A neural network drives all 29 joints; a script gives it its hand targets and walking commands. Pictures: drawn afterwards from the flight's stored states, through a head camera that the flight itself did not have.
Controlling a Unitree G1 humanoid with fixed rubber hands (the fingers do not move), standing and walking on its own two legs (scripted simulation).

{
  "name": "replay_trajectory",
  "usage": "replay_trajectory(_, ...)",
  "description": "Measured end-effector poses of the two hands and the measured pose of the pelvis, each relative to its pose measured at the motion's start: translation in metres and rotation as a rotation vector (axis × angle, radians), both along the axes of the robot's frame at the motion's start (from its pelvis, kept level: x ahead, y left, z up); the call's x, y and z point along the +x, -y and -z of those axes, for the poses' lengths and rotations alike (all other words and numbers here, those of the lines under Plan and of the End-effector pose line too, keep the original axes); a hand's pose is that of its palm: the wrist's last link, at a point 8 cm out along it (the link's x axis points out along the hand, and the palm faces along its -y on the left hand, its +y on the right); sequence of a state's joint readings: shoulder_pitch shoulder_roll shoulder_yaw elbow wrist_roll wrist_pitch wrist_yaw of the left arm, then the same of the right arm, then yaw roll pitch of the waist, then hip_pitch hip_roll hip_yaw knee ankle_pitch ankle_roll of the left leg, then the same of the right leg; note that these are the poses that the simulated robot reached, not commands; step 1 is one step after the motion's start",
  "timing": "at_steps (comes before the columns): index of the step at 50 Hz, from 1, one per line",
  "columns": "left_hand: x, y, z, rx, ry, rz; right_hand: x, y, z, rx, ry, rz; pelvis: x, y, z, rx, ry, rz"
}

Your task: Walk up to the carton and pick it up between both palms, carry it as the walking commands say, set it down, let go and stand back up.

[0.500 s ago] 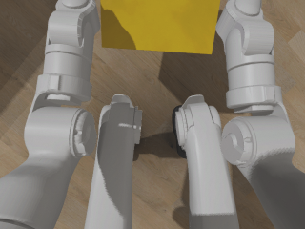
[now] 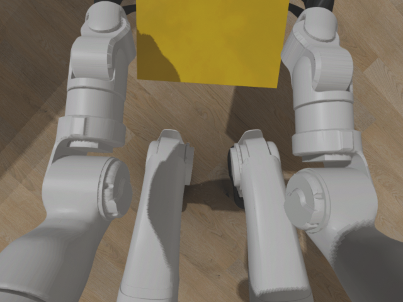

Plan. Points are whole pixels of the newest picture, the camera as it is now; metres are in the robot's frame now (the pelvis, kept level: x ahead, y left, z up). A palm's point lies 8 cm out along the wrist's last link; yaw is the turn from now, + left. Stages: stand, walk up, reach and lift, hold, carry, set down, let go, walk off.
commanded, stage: reach and lift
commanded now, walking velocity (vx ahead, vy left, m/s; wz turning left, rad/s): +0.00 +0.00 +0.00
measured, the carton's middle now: out of the picture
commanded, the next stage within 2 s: none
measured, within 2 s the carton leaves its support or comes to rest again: neither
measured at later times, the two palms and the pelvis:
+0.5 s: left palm out of the picture +0.51 +0.15 -0.01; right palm (345, 3) +0.50 -0.13 -0.01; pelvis -0.01 +0.00 +0.05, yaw +0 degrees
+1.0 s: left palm out of the picture +0.49 +0.15 +0.06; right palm out of the picture +0.48 -0.13 +0.07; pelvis +0.00 +0.00 +0.11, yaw +0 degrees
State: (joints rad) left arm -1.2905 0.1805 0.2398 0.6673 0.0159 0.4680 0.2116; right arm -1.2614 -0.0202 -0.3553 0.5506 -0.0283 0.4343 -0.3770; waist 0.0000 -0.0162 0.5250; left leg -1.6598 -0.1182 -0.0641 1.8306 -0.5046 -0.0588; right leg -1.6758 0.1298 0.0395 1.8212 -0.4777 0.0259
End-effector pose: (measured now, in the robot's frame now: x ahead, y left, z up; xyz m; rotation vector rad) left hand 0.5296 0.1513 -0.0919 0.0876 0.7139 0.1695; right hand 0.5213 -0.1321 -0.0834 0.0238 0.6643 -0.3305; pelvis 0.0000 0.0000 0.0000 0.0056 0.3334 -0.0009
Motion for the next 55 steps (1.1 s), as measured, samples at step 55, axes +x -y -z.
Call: replay_trajectory(55, -0.042, 0.001, -0.162, -0.011, 0.004, 0.002, -0.044, 0.000, -0.164, -0.018, 0.005, -0.002, 0.006, -0.003, -0.123, -0.005, 0.201, 0.001)
